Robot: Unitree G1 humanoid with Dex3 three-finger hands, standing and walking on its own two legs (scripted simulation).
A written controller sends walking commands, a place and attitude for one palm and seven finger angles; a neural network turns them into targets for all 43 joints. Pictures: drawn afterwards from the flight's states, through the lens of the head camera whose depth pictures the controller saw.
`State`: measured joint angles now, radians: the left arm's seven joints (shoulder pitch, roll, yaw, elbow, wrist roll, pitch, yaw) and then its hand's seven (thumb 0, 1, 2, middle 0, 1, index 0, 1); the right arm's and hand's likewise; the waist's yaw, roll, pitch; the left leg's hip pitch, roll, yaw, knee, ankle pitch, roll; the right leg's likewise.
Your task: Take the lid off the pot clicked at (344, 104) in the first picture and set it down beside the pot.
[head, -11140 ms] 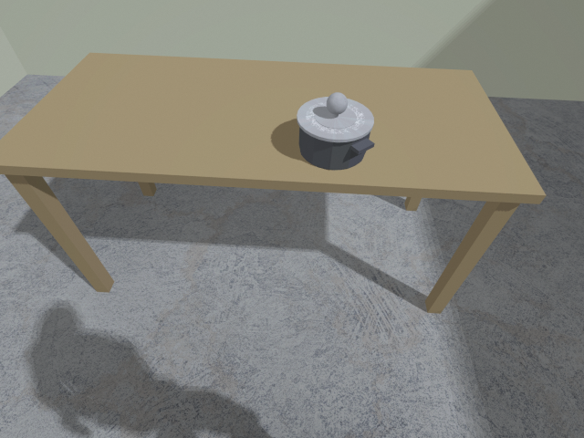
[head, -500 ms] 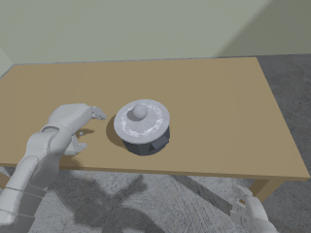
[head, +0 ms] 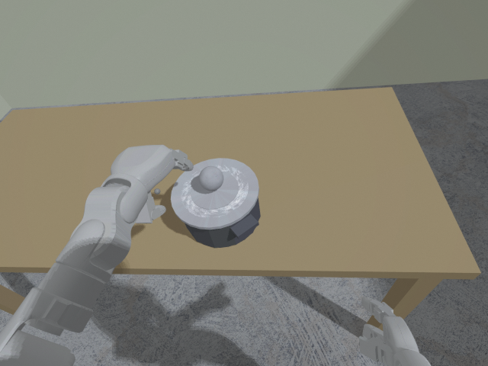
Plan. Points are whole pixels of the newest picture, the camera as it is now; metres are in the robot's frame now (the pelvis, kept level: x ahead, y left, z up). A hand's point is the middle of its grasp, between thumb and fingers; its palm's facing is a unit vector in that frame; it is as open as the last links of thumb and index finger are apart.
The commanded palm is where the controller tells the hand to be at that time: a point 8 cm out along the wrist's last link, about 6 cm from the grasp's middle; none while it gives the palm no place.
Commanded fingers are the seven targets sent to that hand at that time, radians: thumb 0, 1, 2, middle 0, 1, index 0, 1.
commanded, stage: move the open hand above the knob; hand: left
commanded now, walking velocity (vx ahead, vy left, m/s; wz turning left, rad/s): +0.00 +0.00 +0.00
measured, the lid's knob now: (211, 178) +0.46 +0.11 +0.03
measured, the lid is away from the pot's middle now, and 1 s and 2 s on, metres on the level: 0.00 0.00 0.00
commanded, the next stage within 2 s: lower the open fingers around the knob in 1.44 s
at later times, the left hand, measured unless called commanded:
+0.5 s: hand (193, 167) +0.41 +0.12 +0.11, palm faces -0.24 -0.05 -0.97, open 10.4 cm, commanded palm +0.40 +0.12 +0.18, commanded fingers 0.00 -0.32 1.38 -0.80 -0.08 -0.80 -0.08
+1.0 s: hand (203, 156) +0.44 +0.11 +0.11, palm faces -0.25 -0.06 -0.97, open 10.4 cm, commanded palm +0.42 +0.12 +0.18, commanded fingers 0.00 -0.32 1.38 -0.80 -0.08 -0.80 -0.08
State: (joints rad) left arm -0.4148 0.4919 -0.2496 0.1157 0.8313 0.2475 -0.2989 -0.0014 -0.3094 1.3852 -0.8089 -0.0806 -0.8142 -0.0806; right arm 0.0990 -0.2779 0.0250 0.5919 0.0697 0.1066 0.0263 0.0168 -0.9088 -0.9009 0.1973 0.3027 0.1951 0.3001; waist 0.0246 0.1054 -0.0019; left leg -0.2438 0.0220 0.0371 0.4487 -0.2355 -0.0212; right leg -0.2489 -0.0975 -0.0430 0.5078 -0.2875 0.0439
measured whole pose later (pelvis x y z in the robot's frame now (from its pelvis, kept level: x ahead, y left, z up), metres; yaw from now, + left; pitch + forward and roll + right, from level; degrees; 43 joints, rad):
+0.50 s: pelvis +0.00 -0.01 +0.00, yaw -1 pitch +3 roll +2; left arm -0.67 0.39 -0.32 0.41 0.85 0.29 -0.28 0.00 -0.31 1.39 -0.81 -0.08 -0.81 -0.08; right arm 0.12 -0.29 0.02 0.63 0.08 0.12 0.01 0.02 -0.91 -0.90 0.20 0.30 0.19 0.30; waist -0.01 0.09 -0.02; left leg -0.27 0.03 0.04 0.46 -0.25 -0.03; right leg -0.29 -0.09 -0.03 0.54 -0.31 0.03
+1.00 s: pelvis +0.01 +0.00 +0.00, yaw -1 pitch +5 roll +2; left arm -0.78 0.34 -0.33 0.56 0.86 0.31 -0.26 0.00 -0.31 1.39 -0.81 -0.08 -0.81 -0.08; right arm 0.15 -0.27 0.01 0.65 0.07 0.12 0.00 0.02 -0.91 -0.90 0.20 0.30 0.19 0.30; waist -0.03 0.09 -0.04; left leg -0.28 0.03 0.06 0.45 -0.25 -0.02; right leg -0.30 -0.09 -0.02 0.52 -0.30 0.04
